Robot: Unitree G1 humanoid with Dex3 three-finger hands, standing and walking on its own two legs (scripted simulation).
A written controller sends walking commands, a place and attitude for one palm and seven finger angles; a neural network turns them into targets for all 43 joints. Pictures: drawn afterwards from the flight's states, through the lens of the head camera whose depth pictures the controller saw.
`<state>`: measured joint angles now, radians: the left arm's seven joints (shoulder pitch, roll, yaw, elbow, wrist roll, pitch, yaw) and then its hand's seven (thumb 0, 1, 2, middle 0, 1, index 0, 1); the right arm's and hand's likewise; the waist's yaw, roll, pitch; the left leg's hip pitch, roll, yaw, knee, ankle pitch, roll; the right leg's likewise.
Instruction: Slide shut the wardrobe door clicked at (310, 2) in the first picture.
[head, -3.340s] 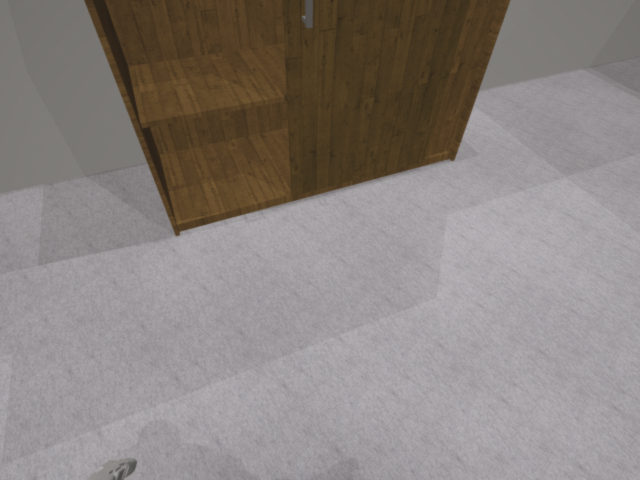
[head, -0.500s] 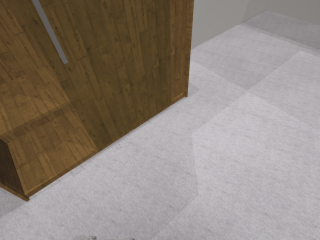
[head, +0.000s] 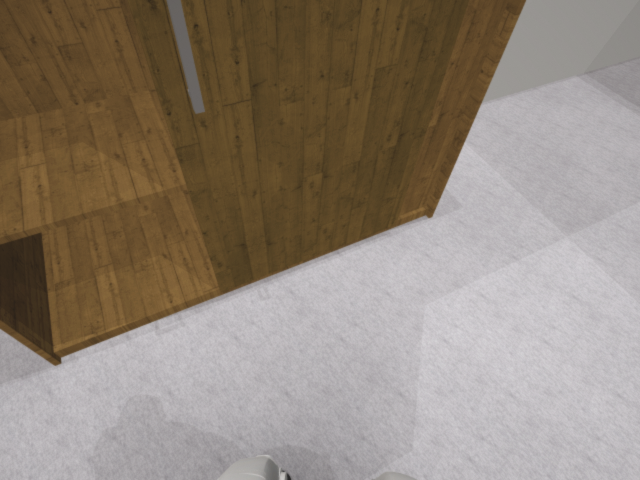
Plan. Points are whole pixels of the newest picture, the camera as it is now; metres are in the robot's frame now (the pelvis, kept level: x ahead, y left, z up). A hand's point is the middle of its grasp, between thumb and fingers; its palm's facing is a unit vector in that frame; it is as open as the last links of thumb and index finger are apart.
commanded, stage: turn to face it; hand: right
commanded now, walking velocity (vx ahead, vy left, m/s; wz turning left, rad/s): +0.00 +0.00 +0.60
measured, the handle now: (175, 19) +0.72 +0.29 +0.18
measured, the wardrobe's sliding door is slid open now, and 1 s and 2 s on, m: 0.51 0.51 0.51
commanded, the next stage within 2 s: take the last steps up to it in 0.72 s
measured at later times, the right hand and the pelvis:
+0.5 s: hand out of the picture +0.16 -0.25 -0.14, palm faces -0.21 +0.95 -0.23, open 7.4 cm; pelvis +0.02 -0.05 +0.02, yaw +18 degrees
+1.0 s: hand (424, 467) +0.17 -0.13 -0.13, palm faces -0.44 +0.88 -0.21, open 7.3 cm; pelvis +0.01 -0.01 +0.02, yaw +27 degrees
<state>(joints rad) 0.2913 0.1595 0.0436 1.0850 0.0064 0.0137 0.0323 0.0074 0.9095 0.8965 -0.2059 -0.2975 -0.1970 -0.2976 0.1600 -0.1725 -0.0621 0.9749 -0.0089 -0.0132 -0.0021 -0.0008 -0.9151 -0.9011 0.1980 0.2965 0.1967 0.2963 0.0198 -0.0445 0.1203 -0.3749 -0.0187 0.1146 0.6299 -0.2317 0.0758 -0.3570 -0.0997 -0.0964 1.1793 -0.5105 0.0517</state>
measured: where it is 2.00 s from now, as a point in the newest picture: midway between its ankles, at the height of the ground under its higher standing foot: (259, 468)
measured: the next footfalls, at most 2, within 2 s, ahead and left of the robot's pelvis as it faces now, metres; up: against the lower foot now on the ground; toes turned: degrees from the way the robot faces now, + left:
right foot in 0.32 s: +0.11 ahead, -0.16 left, +0.00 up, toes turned +8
left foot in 0.72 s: -0.01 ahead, +0.09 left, +0.00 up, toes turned +29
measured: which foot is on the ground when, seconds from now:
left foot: down 0.00-0.32, up 0.34-0.70, down 0.72-1.00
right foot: up 0.00-0.30, down 0.32-0.72, up 0.74-1.00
